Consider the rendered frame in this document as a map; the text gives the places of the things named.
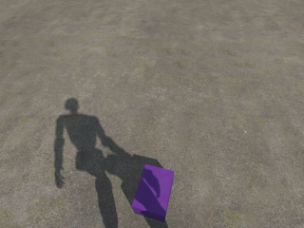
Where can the carton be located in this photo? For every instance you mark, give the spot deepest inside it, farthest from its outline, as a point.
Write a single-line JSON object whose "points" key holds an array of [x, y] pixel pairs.
{"points": [[153, 192]]}

